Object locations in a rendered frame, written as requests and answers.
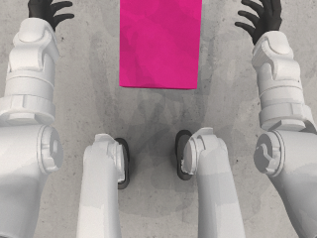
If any right robot upper arm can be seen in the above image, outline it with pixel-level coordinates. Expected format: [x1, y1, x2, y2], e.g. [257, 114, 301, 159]
[253, 130, 317, 238]

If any left robot upper arm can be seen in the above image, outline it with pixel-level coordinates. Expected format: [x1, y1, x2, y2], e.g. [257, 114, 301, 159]
[0, 124, 64, 238]

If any robot right hand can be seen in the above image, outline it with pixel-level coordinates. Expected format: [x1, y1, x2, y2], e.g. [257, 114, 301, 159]
[234, 0, 282, 46]

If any robot left hand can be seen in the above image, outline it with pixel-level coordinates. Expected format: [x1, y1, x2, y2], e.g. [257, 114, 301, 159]
[28, 0, 74, 32]

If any left robot shin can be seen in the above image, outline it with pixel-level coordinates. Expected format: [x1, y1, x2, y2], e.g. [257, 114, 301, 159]
[83, 134, 125, 182]

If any robot left forearm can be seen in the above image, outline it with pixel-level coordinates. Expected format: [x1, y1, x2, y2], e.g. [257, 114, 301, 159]
[0, 17, 59, 127]

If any robot right forearm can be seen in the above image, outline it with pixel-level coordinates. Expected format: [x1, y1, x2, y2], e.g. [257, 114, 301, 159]
[251, 31, 317, 135]

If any robot left thigh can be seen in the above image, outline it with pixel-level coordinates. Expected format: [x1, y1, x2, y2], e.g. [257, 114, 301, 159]
[75, 140, 125, 238]

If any carton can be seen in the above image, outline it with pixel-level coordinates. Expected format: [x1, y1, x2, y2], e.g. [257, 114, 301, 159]
[119, 0, 202, 90]

